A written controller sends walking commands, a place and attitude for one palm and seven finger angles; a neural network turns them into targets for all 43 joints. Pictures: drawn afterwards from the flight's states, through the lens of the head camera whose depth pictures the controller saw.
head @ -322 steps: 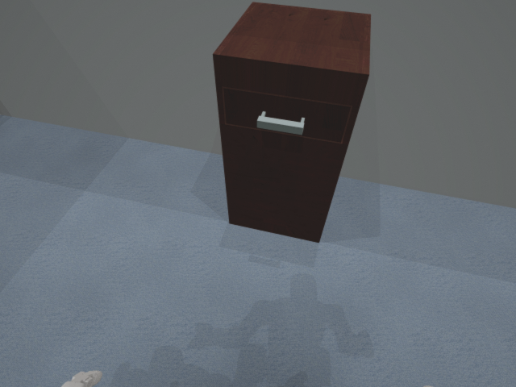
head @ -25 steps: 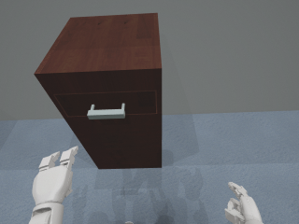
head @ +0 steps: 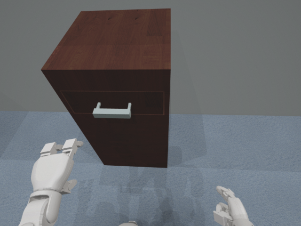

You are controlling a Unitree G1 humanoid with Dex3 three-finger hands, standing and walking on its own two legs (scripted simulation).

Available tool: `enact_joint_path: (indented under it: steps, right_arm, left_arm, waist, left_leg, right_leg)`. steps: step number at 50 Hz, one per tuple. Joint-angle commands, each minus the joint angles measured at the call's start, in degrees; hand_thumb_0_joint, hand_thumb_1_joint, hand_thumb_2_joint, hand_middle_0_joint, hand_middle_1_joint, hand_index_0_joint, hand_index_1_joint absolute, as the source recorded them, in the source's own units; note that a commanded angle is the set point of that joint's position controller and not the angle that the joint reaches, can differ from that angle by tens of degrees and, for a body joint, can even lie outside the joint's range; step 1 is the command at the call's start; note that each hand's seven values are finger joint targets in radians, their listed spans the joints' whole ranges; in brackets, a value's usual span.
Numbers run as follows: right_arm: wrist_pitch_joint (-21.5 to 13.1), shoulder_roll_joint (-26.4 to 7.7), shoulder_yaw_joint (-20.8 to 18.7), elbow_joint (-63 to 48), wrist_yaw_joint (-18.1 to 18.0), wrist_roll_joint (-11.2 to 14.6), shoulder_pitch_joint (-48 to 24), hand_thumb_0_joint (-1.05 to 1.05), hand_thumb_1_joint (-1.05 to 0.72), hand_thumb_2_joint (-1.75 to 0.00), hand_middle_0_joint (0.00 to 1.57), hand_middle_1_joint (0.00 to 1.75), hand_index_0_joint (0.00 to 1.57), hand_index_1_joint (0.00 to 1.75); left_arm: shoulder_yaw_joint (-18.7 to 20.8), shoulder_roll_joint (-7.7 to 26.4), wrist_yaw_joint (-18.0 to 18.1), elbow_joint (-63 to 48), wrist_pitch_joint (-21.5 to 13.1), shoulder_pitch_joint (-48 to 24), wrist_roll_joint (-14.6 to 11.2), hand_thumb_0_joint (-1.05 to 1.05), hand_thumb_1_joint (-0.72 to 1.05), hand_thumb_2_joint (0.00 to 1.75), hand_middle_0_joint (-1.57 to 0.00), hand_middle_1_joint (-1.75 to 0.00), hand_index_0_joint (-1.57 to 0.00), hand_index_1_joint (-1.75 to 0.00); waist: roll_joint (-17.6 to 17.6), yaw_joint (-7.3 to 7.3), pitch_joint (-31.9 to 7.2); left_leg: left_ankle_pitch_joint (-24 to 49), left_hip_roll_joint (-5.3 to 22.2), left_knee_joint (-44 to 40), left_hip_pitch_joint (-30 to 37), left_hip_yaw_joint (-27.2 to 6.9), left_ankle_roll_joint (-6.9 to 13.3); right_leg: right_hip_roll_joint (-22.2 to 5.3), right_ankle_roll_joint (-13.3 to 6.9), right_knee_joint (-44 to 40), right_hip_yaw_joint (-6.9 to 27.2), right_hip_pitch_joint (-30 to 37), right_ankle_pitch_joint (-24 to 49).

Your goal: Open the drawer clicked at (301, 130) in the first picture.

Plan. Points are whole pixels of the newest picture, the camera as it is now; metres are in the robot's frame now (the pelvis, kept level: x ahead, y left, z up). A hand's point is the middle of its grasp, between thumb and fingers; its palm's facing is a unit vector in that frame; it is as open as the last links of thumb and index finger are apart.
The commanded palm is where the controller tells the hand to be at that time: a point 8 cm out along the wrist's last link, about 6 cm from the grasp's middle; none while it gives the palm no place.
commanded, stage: raise the hand with hooked fingers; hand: left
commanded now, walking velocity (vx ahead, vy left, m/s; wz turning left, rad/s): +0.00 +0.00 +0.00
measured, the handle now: (113, 109) +0.52 +0.21 -0.07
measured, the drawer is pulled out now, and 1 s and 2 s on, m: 0.00 0.00 0.00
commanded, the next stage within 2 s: move the hooked fingers above the handle in 1.10 s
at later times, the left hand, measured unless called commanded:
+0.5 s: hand (56, 141) +0.29 +0.27 +0.07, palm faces +0.06 -0.10 -0.99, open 13.5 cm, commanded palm +0.27 +0.28 +0.14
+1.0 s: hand (53, 135) +0.30 +0.27 +0.10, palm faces +0.02 -0.10 -0.99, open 13.8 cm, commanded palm +0.27 +0.28 +0.16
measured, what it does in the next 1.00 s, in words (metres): stands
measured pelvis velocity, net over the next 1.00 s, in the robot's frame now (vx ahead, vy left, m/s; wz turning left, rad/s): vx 0.00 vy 0.04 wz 0.01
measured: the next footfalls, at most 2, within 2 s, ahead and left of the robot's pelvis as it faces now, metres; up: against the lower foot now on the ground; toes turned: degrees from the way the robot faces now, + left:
none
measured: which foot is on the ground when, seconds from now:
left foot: down 0.00-1.00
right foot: down 0.00-1.00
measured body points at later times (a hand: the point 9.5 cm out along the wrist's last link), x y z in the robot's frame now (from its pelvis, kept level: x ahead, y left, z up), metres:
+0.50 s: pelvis +0.01 +0.04 +0.02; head +0.03 +0.01 +0.47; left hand +0.28 +0.28 +0.13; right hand +0.21 -0.18 -0.08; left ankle +0.03 +0.13 -0.70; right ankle -0.04 -0.07 -0.70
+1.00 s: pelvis +0.00 +0.04 +0.03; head +0.02 +0.01 +0.48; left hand +0.29 +0.28 +0.15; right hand +0.17 -0.20 -0.09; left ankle +0.03 +0.13 -0.70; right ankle -0.04 -0.07 -0.70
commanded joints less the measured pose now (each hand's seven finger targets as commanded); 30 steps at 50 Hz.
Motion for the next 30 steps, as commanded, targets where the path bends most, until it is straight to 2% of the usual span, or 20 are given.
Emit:
enact_joint_path:
  steps: [1,3,4,5,7,8,10,12,13,16,18,21,22,23,24,27,30]
  right_arm:
    - [-3.1,-7.3,-4.0,-8.2,-0.7,-0.5,-6.1,0.00,-0.90,-0.90,0.20,0.30,0.20,0.30]
    - [-3.2,-7.5,-4.7,-8.3,-0.4,-0.4,-5.5,0.00,-0.90,-0.90,0.20,0.30,0.20,0.30]
    - [-3.1,-7.7,-5.0,-8.0,-0.2,-0.5,-5.3,0.00,-0.90,-0.90,0.20,0.30,0.20,0.30]
    - [-3.1,-7.7,-5.4,-8.0,0.0,-0.5,-4.6,0.00,-0.90,-0.90,0.20,0.30,0.20,0.30]
    - [-2.7,-8.2,-6.0,-7.8,0.3,-0.1,-4.2,0.00,-0.90,-0.90,0.20,0.30,0.20,0.30]
    - [-2.5,-8.4,-6.0,-8.1,0.4,0.1,-4.3,0.00,-0.90,-0.90,0.20,0.30,0.20,0.30]
    - [-2.2,-8.7,-6.2,-8.1,0.3,0.5,-4.4,0.00,-0.90,-0.90,0.20,0.30,0.20,0.30]
    - [-1.8,-8.9,-6.1,-8.1,0.2,1.0,-4.9,0.00,-0.90,-0.90,0.20,0.30,0.20,0.30]
    - [-1.6,-9.0,-5.9,-8.3,0.1,1.2,-5.1,0.00,-0.90,-0.90,0.20,0.30,0.20,0.30]
    - [-1.1,-8.8,-5.5,-8.3,0.1,1.4,-5.4,0.00,-0.90,-0.90,0.20,0.30,0.20,0.30]
    - [-0.7,-8.9,-5.2,-8.4,0.0,1.7,-5.5,0.00,-0.90,-0.90,0.20,0.30,0.20,0.30]
    - [-0.1,-8.6,-4.5,-8.3,-0.1,2.2,-5.7,0.00,-0.90,-0.90,0.20,0.30,0.20,0.30]
    - [0.1,-8.6,-4.4,-8.2,-0.1,2.3,-5.5,0.00,-0.90,-0.90,0.20,0.30,0.20,0.30]
    - [0.4,-8.7,-4.2,-8.5,-0.1,2.4,-5.7,0.00,-0.90,-0.90,0.20,0.30,0.20,0.30]
    - [0.4,-8.6,-4.1,-8.6,-0.1,2.5,-5.8,0.00,-0.90,-0.90,0.20,0.30,0.20,0.30]
    - [0.5,-8.5,-3.9,-8.3,-0.4,2.6,-5.6,0.00,-0.90,-0.90,0.20,0.30,0.20,0.30]
    - [0.4,-8.5,-3.7,-8.0,-0.5,2.6,-5.7,0.00,-0.90,-0.90,0.20,0.30,0.20,0.30]
  left_arm:
    - [9.3,11.6,2.1,-11.8,-3.5,-2.8,0.4,0.00,-0.06,0.49,-0.27,-0.92,-0.27,-0.92]
    - [10.0,11.3,3.4,-12.3,-4.5,-3.7,0.3,0.00,-0.10,0.47,-0.27,-0.94,-0.27,-0.94]
    - [9.8,11.4,4.2,-13.5,-5.0,-6.1,0.6,0.00,-0.13,0.46,-0.27,-0.96,-0.27,-0.96]
    - [9.1,10.4,4.9,-13.6,-4.9,-5.6,0.7,0.00,-0.15,0.45,-0.27,-0.98,-0.27,-0.98]
    - [7.8,9.4,5.6,-13.2,-3.6,-7.6,0.7,0.00,-0.20,0.43,-0.28,-1.00,-0.28,-1.00]
    - [7.7,9.6,5.5,-13.0,-2.6,-8.9,0.5,0.00,-0.22,0.42,-0.28,-1.02,-0.28,-1.02]
    - [6.5,9.7,5.0,-12.9,-0.8,-10.7,0.5,0.00,-0.27,0.40,-0.28,-1.05,-0.28,-1.05]
    - [5.2,10.0,3.6,-13.4,1.0,-13.5,0.5,0.00,-0.31,0.38,-0.29,-1.08,-0.29,-1.08]
    - [5.4,10.4,2.8,-13.0,1.9,-14.2,0.3,0.00,-0.34,0.37,-0.29,-1.10,-0.29,-1.10]
    - [4.3,11.0,0.4,-14.3,3.2,-16.8,0.3,0.00,-0.41,0.34,-0.29,-1.14,-0.29,-1.14]
    - [5.3,12.0,-1.3,-12.9,4.1,-17.6,0.2,0.00,-0.45,0.32,-0.30,-1.17,-0.30,-1.17]
    - [4.0,11.8,-3.7,-10.6,5.1,-21.3,-0.1,0.00,-0.50,0.30,-0.30,-1.20,-0.30,-1.20]
    - [3.9,12.0,-4.4,-10.3,5.2,-23.1,0.0,0.00,-0.50,0.30,-0.30,-1.20,-0.30,-1.20]
    - [4.5,13.0,-5.1,-10.1,5.4,-24.5,0.0,0.00,-0.50,0.30,-0.30,-1.20,-0.30,-1.20]
    - [3.9,13.0,-5.7,-10.9,5.3,-26.6,0.0,0.00,-0.50,0.30,-0.30,-1.20,-0.30,-1.20]
    - [2.9,12.7,-7.8,-9.2,4.8,-29.8,-0.6,0.00,-0.50,0.30,-0.30,-1.20,-0.30,-1.20]
    - [3.3,13.9,-9.4,-9.8,3.6,-33.3,-0.9,0.00,-0.50,0.30,-0.30,-1.20,-0.30,-1.20]
  waist:
    - [-4.1,1.24,-12.7]
    - [-4.1,0.86,-13.0]
    - [-3.2,0.53,-13.5]
    - [-1.3,0.68,-14.2]
    - [-0.4,-0.20,-13.8]
    - [-2.2,-0.38,-13.6]
    - [-1.6,-0.19,-13.9]
    - [-0.5,-0.21,-13.3]
    - [-1.4,-0.02,-13.5]
    - [0.6,0.46,-13.7]
    - [-0.8,0.62,-12.6]
    - [-1.2,0.31,-9.6]
    - [-1.4,0.23,-9.9]
    - [-0.7,0.64,-10.3]
    - [0.6,0.42,-10.8]
    - [-1.2,0.02,-9.6]
    - [0.3,-0.02,-10.5]
  left_leg:
    - [15.5,-3.5,-3.6,10.3,-1.2,2.6]
    - [16.2,-3.4,-3.7,11.3,-1.4,2.7]
    - [16.6,-3.3,-3.7,12.5,-1.4,2.7]
    - [17.6,-3.2,-3.8,13.8,-1.3,2.7]
    - [18.7,-2.7,-3.9,16.0,-1.4,2.7]
    - [18.4,-2.5,-4.3,15.9,-1.8,2.7]
    - [18.3,-2.4,-5.4,17.3,-1.7,2.7]
    - [19.7,-2.0,-6.4,19.3,-1.9,2.6]
    - [20.2,-2.0,-6.9,19.7,-2.1,2.7]
    - [23.7,-1.6,-8.5,22.8,-2.4,2.6]
    - [24.7,-1.4,-9.5,23.4,-2.6,2.5]
    - [22.4,-1.5,-11.5,23.4,-2.6,2.3]
    - [22.5,-1.4,-12.1,24.2,-2.9,2.3]
    - [22.5,-1.5,-12.6,24.7,-2.8,2.2]
    - [22.3,-1.5,-12.9,25.7,-2.9,2.2]
    - [21.2,-1.6,-14.0,26.5,-2.9,2.4]
    - [21.9,-1.6,-14.6,28.0,-3.0,2.3]
  right_leg:
    - [-2.0,2.9,-8.9,7.7,9.2,35.6]
    - [-1.5,2.6,-9.1,6.6,8.8,34.0]
    - [-1.4,2.5,-8.9,6.3,7.5,32.8]
    - [-1.2,2.2,-8.6,5.3,7.3,32.3]
    - [-0.7,2.0,-8.7,3.9,5.2,30.1]
    - [-0.5,2.0,-9.0,3.5,5.1,28.4]
    - [-0.5,2.0,-9.7,3.1,5.6,27.0]
    - [-0.3,1.9,-10.3,2.5,5.5,26.2]
    - [-0.2,1.8,-10.7,2.4,6.3,26.0]
    - [-0.2,1.8,-11.6,1.9,7.5,26.9]
    - [0.0,1.8,-12.5,1.6,8.2,26.6]
    - [0.1,1.8,-14.2,1.2,8.7,24.5]
    - [0.2,1.8,-14.5,1.1,8.8,23.8]
    - [0.2,1.6,-15.1,1.2,9.6,23.5]
    - [0.1,1.6,-15.3,1.2,9.8,22.9]
    - [0.2,1.8,-16.9,1.2,10.1,22.2]
    - [0.2,1.6,-17.7,1.3,11.2,22.5]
